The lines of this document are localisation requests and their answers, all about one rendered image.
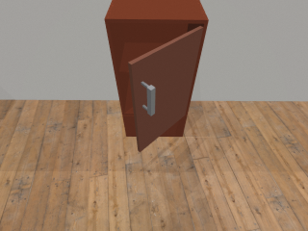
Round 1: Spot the handle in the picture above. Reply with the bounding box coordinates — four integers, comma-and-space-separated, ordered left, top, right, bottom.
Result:
141, 81, 156, 116

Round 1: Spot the cupboard door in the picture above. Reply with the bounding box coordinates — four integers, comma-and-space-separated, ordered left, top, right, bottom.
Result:
128, 26, 204, 152

